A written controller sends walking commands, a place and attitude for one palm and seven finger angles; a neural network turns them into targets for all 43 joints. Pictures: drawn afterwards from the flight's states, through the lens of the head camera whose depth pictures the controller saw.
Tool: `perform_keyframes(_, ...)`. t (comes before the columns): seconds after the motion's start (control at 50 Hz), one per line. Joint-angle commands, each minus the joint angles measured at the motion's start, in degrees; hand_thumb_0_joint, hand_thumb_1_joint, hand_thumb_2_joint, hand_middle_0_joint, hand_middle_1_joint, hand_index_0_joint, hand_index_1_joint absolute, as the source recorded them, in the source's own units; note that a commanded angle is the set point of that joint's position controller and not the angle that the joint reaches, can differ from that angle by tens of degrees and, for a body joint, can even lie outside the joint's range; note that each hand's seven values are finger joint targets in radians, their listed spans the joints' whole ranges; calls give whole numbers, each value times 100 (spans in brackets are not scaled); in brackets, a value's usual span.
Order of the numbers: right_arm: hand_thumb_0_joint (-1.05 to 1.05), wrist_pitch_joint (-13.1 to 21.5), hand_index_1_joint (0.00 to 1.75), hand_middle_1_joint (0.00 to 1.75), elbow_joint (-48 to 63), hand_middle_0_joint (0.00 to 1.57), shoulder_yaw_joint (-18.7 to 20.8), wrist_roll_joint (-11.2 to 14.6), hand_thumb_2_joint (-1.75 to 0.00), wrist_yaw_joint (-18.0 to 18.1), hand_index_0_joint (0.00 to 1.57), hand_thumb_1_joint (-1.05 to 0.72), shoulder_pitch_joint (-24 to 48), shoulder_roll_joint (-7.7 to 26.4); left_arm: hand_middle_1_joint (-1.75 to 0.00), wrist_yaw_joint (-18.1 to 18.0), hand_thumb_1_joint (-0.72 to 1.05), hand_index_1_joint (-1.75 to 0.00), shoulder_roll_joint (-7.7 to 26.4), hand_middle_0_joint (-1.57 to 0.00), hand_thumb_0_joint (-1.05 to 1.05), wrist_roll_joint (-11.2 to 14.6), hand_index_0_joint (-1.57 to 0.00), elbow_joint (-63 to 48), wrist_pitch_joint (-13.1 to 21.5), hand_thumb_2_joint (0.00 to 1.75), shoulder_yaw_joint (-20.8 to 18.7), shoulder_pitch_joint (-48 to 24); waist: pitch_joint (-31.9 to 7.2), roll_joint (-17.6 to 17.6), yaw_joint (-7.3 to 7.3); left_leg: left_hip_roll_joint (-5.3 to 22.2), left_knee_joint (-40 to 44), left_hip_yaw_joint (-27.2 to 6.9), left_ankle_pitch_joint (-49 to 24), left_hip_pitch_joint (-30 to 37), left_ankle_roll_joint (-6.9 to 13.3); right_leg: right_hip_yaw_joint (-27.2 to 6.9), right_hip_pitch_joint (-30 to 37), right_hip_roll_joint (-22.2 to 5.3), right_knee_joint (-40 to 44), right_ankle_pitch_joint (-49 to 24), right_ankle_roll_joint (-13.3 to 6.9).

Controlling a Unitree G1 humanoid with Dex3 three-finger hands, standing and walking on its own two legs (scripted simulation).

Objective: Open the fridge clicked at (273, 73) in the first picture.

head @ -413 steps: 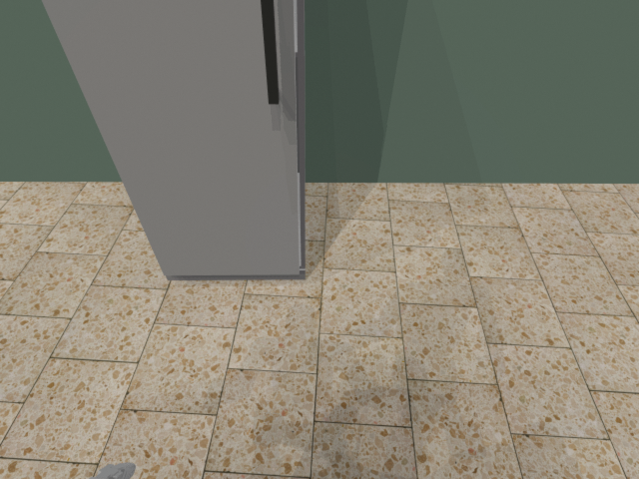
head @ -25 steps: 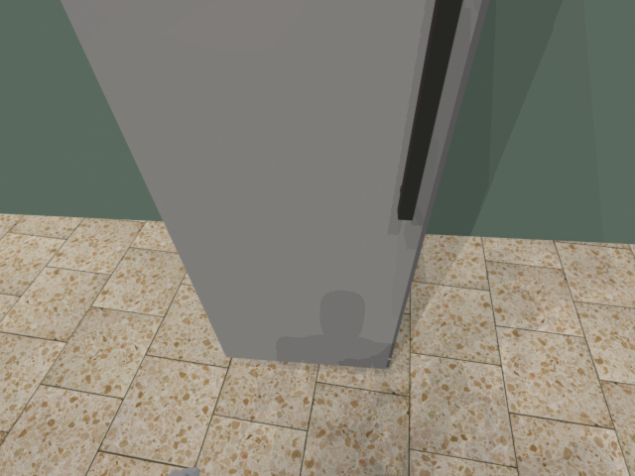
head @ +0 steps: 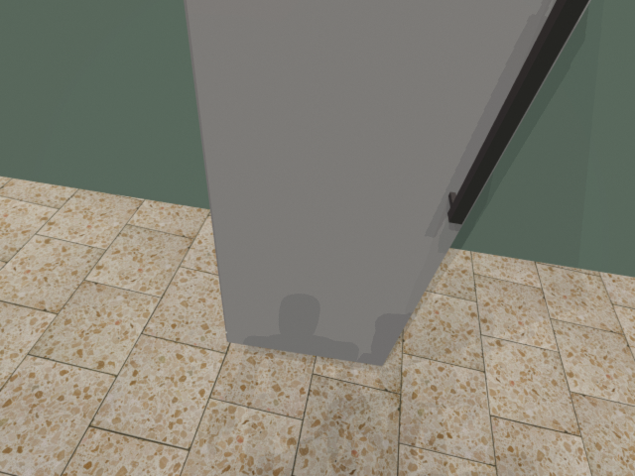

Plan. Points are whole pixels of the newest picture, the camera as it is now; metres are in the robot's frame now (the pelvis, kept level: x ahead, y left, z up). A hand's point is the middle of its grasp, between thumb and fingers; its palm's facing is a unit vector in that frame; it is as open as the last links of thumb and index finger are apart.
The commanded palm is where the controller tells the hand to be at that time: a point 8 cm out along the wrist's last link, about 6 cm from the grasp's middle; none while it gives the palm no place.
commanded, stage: come to a stop and stand still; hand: right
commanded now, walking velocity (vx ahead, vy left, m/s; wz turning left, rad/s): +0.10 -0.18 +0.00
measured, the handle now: (502, 114) +0.55 -0.22 +0.22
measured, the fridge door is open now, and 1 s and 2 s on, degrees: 0 0 0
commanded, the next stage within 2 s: look again from close up in 1.78 s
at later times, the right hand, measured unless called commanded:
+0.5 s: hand out of the picture -0.05 -0.26 -0.18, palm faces +0.09 +0.98 -0.16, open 7.4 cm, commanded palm none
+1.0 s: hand out of the picture +0.07 -0.23 -0.17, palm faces +0.02 +0.98 -0.21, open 7.3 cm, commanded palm none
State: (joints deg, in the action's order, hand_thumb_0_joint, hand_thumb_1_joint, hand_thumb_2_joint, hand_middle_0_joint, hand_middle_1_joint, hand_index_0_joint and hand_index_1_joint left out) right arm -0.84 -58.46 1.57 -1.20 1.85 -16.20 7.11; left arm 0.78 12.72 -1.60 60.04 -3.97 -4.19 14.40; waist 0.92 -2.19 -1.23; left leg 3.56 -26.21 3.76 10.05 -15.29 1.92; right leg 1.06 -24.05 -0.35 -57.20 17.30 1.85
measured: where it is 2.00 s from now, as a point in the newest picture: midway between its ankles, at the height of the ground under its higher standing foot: outside the picture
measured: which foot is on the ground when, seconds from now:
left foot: down 0.00-0.36, up 0.38-0.80, down 0.82-1.00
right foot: up 0.00-0.34, down 0.36-1.00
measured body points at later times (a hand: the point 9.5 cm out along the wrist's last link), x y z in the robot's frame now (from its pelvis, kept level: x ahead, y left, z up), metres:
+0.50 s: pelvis -0.03 -0.08 +0.00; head -0.04 -0.11 +0.45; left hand -0.02 +0.14 -0.14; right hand -0.05 -0.31 -0.17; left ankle +0.00 +0.07 -0.70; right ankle -0.06 -0.17 -0.75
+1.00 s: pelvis +0.00 -0.06 +0.00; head +0.01 -0.04 +0.44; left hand -0.05 +0.14 -0.17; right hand +0.07 -0.28 -0.15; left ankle -0.01 +0.05 -0.74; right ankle -0.06 -0.17 -0.74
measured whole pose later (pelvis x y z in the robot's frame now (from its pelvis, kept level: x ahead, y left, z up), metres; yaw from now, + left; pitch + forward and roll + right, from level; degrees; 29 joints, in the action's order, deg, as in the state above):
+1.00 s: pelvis +0.00 -0.06 +0.00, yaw +0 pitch -1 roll +0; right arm 1.0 -63.0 0.7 0.2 2.6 -8.7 7.8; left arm -2.4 6.2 -0.9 67.5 1.0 -0.5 20.2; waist 1.5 -1.5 2.0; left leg 0.9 -26.6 5.0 15.2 -10.9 1.3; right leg 3.5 -4.9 -1.2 -23.5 17.9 0.5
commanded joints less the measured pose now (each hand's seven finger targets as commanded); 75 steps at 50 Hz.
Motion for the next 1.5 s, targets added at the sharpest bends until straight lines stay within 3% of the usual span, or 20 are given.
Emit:
perform_keyframes(0.0, 0, 167, 30, 30, 162, 20, 321, 2, -90, 102, 20, -90, -510, 1187, -30, -3, 90, -30, 280, -20, 0, -29, -20, -323, 29, 90, -60, 71, -5, 1059, -206, 1472, 1432, -1630, 933, 834, 262, -270, -822, -138, -241, -137, 155)
perform_keyframes(0.1, 0, 159, 30, 30, 126, 20, 354, -49, -90, 124, 20, -90, -569, 1225, -30, 0, 90, -30, 269, -20, 0, -29, -20, -366, 14, 90, -33, 101, -74, 1202, -237, 1604, 1563, -1783, 1416, 906, 399, -227, -698, -236, 123, 169, 184)
perform_keyframes(0.22, 0, 104, 30, 30, 100, 20, 342, -127, -90, 46, 20, -90, -251, 1342, -30, -11, 90, -30, 32, -20, 0, 76, -20, -297, 150, 90, 61, 324, 28, 1679, -137, 1332, 1789, -1479, 1838, 127, 432, 260, 574, -90, 1815, 811, 41)
perform_keyframes(0.28, 0, 48, 30, 30, 42, 20, 319, -53, -90, 27, 20, -90, 97, 1278, -30, -86, 90, -30, -123, -20, 0, 100, -20, 41, 303, 90, 144, 1156, -168, 1385, 276, 850, 1353, -923, 1940, -593, 67, 470, 2009, 49, 3358, -131, -56)
perform_keyframes(0.3, 0, 30, 30, 30, 13, 20, 259, 0, -90, 2, 20, -90, 81, 1102, -30, -141, 90, -30, -1, -20, 0, 94, -20, 124, 364, 90, 155, 1292, -143, 812, 323, 589, 901, -729, 2000, -994, -77, 267, 2435, -98, 3754, -214, -61)
perform_keyframes(0.32, 0, 18, 30, 30, -10, 20, 172, 51, -90, -27, 20, -90, -79, 781, -30, -186, 90, -30, 254, -20, 0, 48, -20, 94, 427, 90, 105, 1258, -45, -241, 294, 184, 16, -443, 1760, -1326, -243, -710, 2261, -823, 4291, 583, -230)
perform_keyframes(0.34, 0, -14, 30, 30, 25, 20, 112, 74, -90, -41, 20, -90, -121, 458, -30, -225, 90, -30, 620, -20, 0, 19, -20, -56, 436, 90, 46, 949, 449, -1369, 266, -123, -803, 49, 1565, -1406, -397, -1869, 1280, -1797, 5197, 2161, -538)
perform_keyframes(0.36, 0, -38, 30, 30, 34, 20, 121, 22, -90, -47, 20, -90, 15, 482, -30, -255, 90, -30, 716, -20, 0, -7, -20, -214, 407, 90, 67, 588, 995, -1122, 194, -105, -1290, -146, 1405, -1098, -355, -2199, 216, -2060, 5594, 2733, -763)
perform_keyframes(0.42, 0, -91, 30, 30, -299, 20, 187, -69, -90, -147, 20, -90, -235, 602, -30, -316, 90, -30, 402, -20, 0, 18, -20, -153, 490, 90, 165, 174, 1077, -946, -20, -86, -2307, -394, 890, -1069, -388, -1514, 225, -1517, 5421, 1746, -534)
perform_keyframes(0.46, 0, -46, 30, 30, -365, 20, 187, -61, -90, -182, 20, -90, -299, 556, -30, -353, 90, -30, 332, -20, 0, 32, -20, -50, 543, 90, 183, 406, 966, -543, 40, -105, -2567, -421, 605, -1473, -461, -1098, 997, -1349, 5140, 587, -487)
perform_keyframes(0.56, 0, -50, 30, 30, -209, 20, 197, -21, -90, -155, 20, -90, 35, 571, -30, -486, 90, -30, 196, -20, 0, 16, -20, 272, 620, 90, 202, 1175, 324, -532, 251, -99, -2728, -508, 836, -1742, -545, -866, 2314, -1576, 4262, -3207, -661)
perform_keyframes(0.66, 0, 24, 30, 30, -107, 20, 83, 57, -90, -123, 20, -90, 538, 378, -30, -459, 90, -30, 159, -20, 0, 2, -20, 429, 590, 90, 170, 1240, -32, -739, 409, -116, -1369, -157, 1200, -929, -440, -667, 2588, -1479, 3697, -4628, -958)
perform_keyframes(0.72, 0, 72, 30, 30, -197, 20, 78, 76, -90, -93, 20, -90, 451, 413, -30, -432, 90, -30, 142, -20, 0, 37, -20, 518, 549, 90, 141, 1181, -18, -693, 329, -206, -293, 7, 708, -209, -344, -687, 2300, -1341, 3500, -4391, -837)
perform_keyframes(0.76, 0, 127, 30, 30, -372, 20, 90, 76, -90, -55, 20, -90, 64, 491, -30, -417, 90, -30, 38, -20, 0, 84, -20, 519, 553, 90, 148, 1127, -191, -382, 132, -65, 635, -54, -661, 784, -288, -496, 1803, -1079, 3211, -3569, -532)
perform_keyframes(0.8, 0, 200, 30, 30, -562, 20, 83, 83, -90, 32, 20, -90, -237, 778, -30, -370, 90, -30, -320, -20, 0, 148, -20, 472, 587, 90, 255, 1065, -430, 448, 81, 860, 233, -786, -2695, 1937, 39, -77, 730, -655, 3154, -1516, -167)
perform_keyframes(0.82, 0, 204, 30, 30, -569, 20, 62, 92, -90, 45, 20, -90, -136, 856, -30, -339, 90, -30, -407, -20, 0, 144, -20, 468, 572, 90, 282, 1035, -183, 513, 110, 1112, 132, -773, -3110, 1856, 194, -31, 515, -489, 3366, -691, -104)
perform_keyframes(0.86, 0, 219, 30, 30, -552, 20, 53, 111, -90, 55, 20, -90, 11, 764, -30, -349, 90, -30, -332, -20, 0, 92, -20, 579, 503, 90, 285, 1077, -36, 1147, 148, 797, 176, -674, -2520, 1266, 232, -23, 1019, -512, 3587, -780, -66)
perform_keyframes(0.94, 0, 198, 30, 30, -512, 20, -23, 119, -90, 69, 20, -90, 108, 580, -30, -352, 90, -30, -256, -20, 0, 79, -20, 728, 551, 90, 309, 1083, 171, 355, 125, 386, 169, -421, -1869, 938, 7, -145, 1429, -681, 3762, -1988, -165)
perform_keyframes(1.26, 0, 243, 30, 30, -589, 20, -54, 84, -90, 54, 20, -90, -136, 677, -30, -337, 90, -30, -105, -20, 0, 97, -20, 582, 443, 90, 315, 676, 354, 368, 174, 380, 863, -640, -1088, 595, -2, -21, 1741, -625, 3829, -1015, -154)
perform_keyframes(1.48, 0, 261, 30, 30, -657, 20, -24, 83, -90, 38, 20, -90, -312, 729, -30, -315, 90, -30, 26, -20, 0, 89, -20, 535, 449, 90, 317, 681, 404, 242, 153, 338, 1253, -797, 212, 433, 23, -18, 1687, -557, 3862, -627, -193)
